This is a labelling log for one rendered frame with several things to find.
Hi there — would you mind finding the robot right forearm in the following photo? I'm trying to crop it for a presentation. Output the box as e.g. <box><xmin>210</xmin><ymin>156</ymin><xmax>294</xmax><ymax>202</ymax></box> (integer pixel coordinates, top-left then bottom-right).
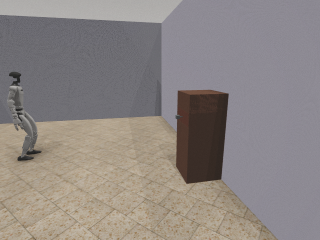
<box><xmin>8</xmin><ymin>100</ymin><xmax>19</xmax><ymax>119</ymax></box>

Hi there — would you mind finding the robot right hand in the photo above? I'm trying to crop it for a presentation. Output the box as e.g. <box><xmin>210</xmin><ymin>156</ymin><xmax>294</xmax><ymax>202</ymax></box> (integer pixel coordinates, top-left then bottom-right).
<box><xmin>13</xmin><ymin>118</ymin><xmax>24</xmax><ymax>131</ymax></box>

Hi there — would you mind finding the drawer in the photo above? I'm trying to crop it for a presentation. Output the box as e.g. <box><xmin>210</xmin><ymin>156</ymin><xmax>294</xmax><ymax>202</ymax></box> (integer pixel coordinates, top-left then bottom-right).
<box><xmin>178</xmin><ymin>107</ymin><xmax>189</xmax><ymax>127</ymax></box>

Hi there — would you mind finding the robot right upper arm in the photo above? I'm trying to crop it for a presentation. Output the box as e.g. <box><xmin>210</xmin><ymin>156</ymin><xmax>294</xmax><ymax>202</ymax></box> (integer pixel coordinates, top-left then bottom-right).
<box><xmin>7</xmin><ymin>86</ymin><xmax>18</xmax><ymax>104</ymax></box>

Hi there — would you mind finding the left robot thigh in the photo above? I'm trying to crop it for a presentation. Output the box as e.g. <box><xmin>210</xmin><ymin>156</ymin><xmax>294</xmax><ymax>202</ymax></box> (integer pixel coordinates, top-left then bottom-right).
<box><xmin>24</xmin><ymin>111</ymin><xmax>38</xmax><ymax>136</ymax></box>

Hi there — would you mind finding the cabinet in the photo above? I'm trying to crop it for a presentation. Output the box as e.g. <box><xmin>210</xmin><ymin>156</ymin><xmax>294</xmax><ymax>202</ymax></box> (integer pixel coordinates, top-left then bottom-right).
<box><xmin>176</xmin><ymin>90</ymin><xmax>229</xmax><ymax>184</ymax></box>

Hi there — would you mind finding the robot torso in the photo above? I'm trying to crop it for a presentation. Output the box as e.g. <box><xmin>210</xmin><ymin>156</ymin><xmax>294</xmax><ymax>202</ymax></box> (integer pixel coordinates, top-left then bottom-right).
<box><xmin>10</xmin><ymin>85</ymin><xmax>25</xmax><ymax>116</ymax></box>

